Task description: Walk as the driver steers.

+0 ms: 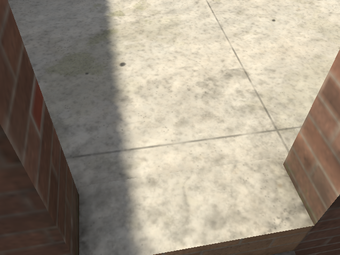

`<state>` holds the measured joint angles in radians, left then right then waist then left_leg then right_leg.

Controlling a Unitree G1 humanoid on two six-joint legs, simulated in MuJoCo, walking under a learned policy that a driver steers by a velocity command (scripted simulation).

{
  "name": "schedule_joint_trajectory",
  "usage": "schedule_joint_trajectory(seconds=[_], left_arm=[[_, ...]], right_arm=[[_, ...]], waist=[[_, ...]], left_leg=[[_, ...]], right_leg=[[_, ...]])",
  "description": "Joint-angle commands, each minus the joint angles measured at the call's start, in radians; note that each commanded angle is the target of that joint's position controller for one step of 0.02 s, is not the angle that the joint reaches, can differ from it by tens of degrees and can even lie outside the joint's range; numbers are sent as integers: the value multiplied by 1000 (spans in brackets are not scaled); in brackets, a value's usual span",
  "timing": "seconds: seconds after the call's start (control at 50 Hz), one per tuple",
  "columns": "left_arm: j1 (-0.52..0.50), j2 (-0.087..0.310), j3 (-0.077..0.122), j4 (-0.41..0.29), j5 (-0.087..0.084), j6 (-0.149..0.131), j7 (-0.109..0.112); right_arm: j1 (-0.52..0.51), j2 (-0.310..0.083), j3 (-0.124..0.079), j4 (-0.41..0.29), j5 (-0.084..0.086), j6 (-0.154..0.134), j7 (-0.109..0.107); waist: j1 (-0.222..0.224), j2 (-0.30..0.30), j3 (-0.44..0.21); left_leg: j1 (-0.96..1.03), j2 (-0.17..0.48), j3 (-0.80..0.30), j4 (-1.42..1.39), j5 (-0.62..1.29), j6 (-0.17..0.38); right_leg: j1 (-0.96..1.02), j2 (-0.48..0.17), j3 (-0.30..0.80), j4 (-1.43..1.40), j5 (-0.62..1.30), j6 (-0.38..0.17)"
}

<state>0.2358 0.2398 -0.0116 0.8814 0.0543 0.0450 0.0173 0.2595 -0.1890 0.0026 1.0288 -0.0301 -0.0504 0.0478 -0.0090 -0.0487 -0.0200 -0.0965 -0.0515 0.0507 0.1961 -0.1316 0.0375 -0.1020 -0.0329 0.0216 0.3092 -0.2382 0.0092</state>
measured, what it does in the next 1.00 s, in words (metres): climbs: left foot 0.19 m higher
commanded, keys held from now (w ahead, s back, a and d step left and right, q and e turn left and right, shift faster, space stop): no key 0.02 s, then w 0.98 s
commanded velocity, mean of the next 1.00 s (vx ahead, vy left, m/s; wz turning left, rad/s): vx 0.37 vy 0.00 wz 0.00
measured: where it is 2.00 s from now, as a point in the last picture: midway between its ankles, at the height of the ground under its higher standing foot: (196, 160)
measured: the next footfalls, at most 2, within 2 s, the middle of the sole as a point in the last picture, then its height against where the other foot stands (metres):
left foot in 0.58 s outside the picture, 0.19 m higher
right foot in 1.24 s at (241, 199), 0.19 m higher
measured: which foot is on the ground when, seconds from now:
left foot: down 0.00-0.26, up 0.28-0.56, down 0.58-1.00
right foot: down 0.00-0.60, up 0.62-1.00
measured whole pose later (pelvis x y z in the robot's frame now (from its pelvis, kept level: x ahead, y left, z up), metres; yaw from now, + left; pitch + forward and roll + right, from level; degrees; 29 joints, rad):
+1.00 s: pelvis +0.24 +0.04 +0.17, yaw +2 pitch +1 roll -1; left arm 0.37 0.20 -0.04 0.88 0.00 -0.03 0.06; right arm 0.32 -0.16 0.04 1.03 -0.05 -0.06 0.05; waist 0.08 -0.06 -0.08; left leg -0.25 0.10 0.07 0.58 -0.35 -0.03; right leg -1.32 0.04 0.10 2.25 -0.01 -0.01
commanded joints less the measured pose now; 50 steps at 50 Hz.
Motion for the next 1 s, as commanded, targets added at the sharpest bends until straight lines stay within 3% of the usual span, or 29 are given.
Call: schedule_joint_trajectory(seconds=[0.02,0.16,0.18,0.22,0.28,0.32,0.38,0.4,0.44,0.46,0.48,0.5,0.52,0.54,0.56,0.58,0.6,0.62,0.64,0.66,0.68,0.72,0.74,0.8,0.84,0.86,0.92,0.94,1.0], left_arm=[[54,85,16,-29,-1,-6,5],[81,68,16,-21,-14,-19,24],[99,89,23,-8,-40,-16,20],[183,119,32,14,-41,-9,17],[343,215,65,57,-62,-7,22],[450,243,79,85,-43,-19,19],[225,131,28,35,-39,-64,17],[259,69,5,68,-52,-80,11],[335,53,-2,105,-45,-94,9],[316,80,-5,113,-49,-67,31],[267,94,-6,78,-37,-65,43],[186,193,21,37,-85,-52,72],[234,191,20,37,-105,-49,72],[324,180,12,75,-123,-87,47],[295,295,36,82,-80,-122,24],[224,337,53,73,-76,-123,13],[340,140,2,8,-69,-156,-22],[231,208,39,83,-74,-161,-38],[92,99,29,-34,-73,-161,-73],[-28,-53,-17,-151,-60,-170,-95],[-61,-114,-33,-195,-51,-169,-97],[72,-92,-40,-182,-53,-133,-90],[112,-90,-46,-144,-49,-146,-78],[86,-66,-61,-121,-80,-133,-32],[67,-82,-63,-78,-70,-129,1],[93,-82,-61,-67,-68,-125,11],[40,-107,-76,-97,-49,-117,18],[23,-90,-70,-100,-42,-101,23],[-43,-96,-77,-135,-58,-91,14]], right_arm=[[33,-91,-15,-14,-1,-7,-5],[63,-140,-42,-5,31,0,-36],[18,-150,-56,-13,36,8,-43],[-31,-120,-49,-39,31,-6,-26],[-104,-31,-18,-70,29,-54,14],[-150,-46,-17,-67,46,-71,37],[-147,0,13,-183,58,-69,28],[-242,7,26,-256,62,-78,31],[-337,53,67,-363,51,-92,51],[-367,114,116,-430,31,-90,71],[-358,93,131,-473,34,-84,88],[-443,128,183,-547,20,-77,97],[-428,122,184,-539,18,-69,88],[-270,41,133,-510,49,-75,89],[20,-124,51,-397,61,-60,61],[209,-254,-19,-319,37,-34,30],[275,-385,-61,-255,4,-27,-3],[407,-292,-46,-209,-51,-19,-27],[303,-163,3,-137,-56,-18,-39],[158,-72,27,-92,-7,-15,-30],[50,7,49,-54,20,-26,-25],[-137,55,61,-62,-1,-18,-23],[-114,31,33,-70,11,-31,-8],[-114,-23,24,-86,-3,-42,28],[-59,-44,22,-60,-33,-44,38],[-36,-60,19,-57,-27,-40,39],[53,-85,24,-49,-28,-26,30],[100,-92,22,-30,-27,-18,1],[135,-52,23,4,-20,11,-23]], waist=[[14,62,-37],[9,103,62],[19,85,71],[70,43,54],[125,-141,50],[175,-107,55],[31,-38,114],[52,-53,166],[62,-4,198],[30,0,215],[2,47,214],[-34,55,186],[-20,63,57],[-67,59,-120],[-226,60,-254],[-306,141,-288],[-150,477,-436],[-233,361,-556],[-143,326,-309],[-2,223,-85],[61,146,85],[193,63,83],[188,-47,95],[184,17,70],[137,26,19],[129,44,16],[70,174,14],[53,262,-53],[15,245,7]], left_leg=[[45,153,-110,12,416,15],[-45,164,-178,-15,-323,126],[-78,153,-155,46,-273,157],[-270,126,-115,166,-274,161],[-697,49,18,575,-249,82],[-905,57,-49,1236,-442,-1],[-1189,93,-282,1952,-415,-33],[-1344,100,-267,2046,-463,-38],[-1475,131,-228,2058,-473,-4],[-1471,164,-225,1990,-446,28],[-1330,194,-167,1763,-368,40],[-955,232,43,1382,-470,46],[-458,136,188,1302,-441,54],[-84,-7,265,1354,-386,89],[30,-8,207,1191,-337,118],[84,11,43,894,-306,131],[337,336,-759,524,-728,313],[124,359,-1201,163,-1102,278],[-133,333,-1164,93,-1218,201],[-350,320,-994,143,-1186,158],[-577,317,-775,215,-994,119],[-586,229,-376,239,-584,55],[-610,249,-391,223,-405,75],[-495,303,-212,152,-218,121],[-398,311,-147,175,-130,133],[-346,312,-122,184,-128,132],[-220,312,-133,170,-239,126],[-106,318,-132,142,-321,103],[-23,375,-185,68,-195,127]], right_leg=[[19,-72,71,-11,267,-61],[-115,-6,-4,85,-47,-97],[-117,-10,-14,99,-31,-121],[13,-23,29,107,-32,-169],[291,-203,342,-2,-89,-305],[293,-396,612,-94,-80,-432],[157,-349,343,-24,172,-302],[190,-347,298,-37,156,-283],[198,-321,234,-72,161,-240],[73,-296,201,-105,132,-222],[-74,-255,110,-177,122,-199],[-365,-251,22,-388,219,-221],[-520,-192,-37,-390,527,-229],[-480,-187,-72,-181,1362,-255],[-309,-231,-68,47,1631,-262],[-230,-204,-33,280,1440,-252],[-606,28,18,774,901,-217],[-464,111,181,1184,337,-224],[-610,131,276,1488,284,-242],[-751,124,234,1594,216,-249],[-798,127,227,1671,170,-242],[-850,84,183,1814,167,-184],[-792,82,238,1825,232,-169],[-960,77,204,1849,183,-94],[-1051,100,165,1983,276,-76],[-1102,93,162,1971,292,-60],[-1286,86,100,1963,287,-22],[-1370,89,55,2047,261,-7],[-1418,24,121,1938,180,-3]])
